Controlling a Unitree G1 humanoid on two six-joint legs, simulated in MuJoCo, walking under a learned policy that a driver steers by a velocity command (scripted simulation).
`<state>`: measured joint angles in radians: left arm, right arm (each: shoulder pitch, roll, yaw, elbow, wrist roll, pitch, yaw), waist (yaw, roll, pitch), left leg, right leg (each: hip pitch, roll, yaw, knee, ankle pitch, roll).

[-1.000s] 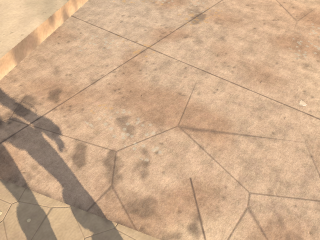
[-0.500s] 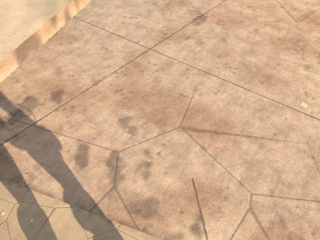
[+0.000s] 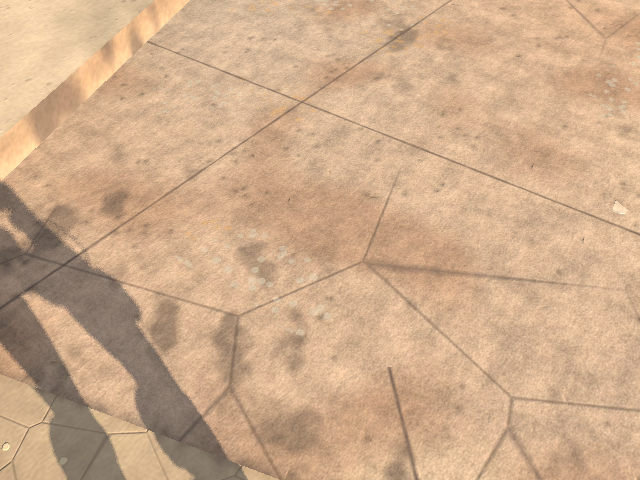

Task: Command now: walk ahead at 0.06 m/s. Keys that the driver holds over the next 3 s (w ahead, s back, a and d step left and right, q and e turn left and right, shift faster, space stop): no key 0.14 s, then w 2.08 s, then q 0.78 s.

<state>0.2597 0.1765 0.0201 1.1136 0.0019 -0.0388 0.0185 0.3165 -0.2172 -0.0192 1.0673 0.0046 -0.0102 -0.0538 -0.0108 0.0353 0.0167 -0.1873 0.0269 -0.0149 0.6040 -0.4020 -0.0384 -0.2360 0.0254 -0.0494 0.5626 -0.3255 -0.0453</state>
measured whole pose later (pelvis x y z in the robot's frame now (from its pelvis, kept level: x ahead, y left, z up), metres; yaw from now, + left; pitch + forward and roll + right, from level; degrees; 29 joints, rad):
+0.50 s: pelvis +0.08 +0.06 +0.00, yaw +0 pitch +0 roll -2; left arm 0.38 0.25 0.06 1.10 -0.03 -0.05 0.01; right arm 0.18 -0.24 -0.06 1.02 0.03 -0.09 0.01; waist 0.02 -0.02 0.00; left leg -0.35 0.05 0.05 0.60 -0.29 0.05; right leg -0.09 -0.03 -0.02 0.52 -0.42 0.00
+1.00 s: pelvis +0.31 +0.07 -0.01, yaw +0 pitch +2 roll +2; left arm -0.07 0.23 0.04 0.88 -0.03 -0.10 -0.06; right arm 0.48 -0.21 -0.06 1.08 0.01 -0.09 -0.02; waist -0.09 -0.05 0.03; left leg 0.16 -0.05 0.06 0.22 -0.42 0.02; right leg -0.56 -0.06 0.00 0.44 0.14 -0.07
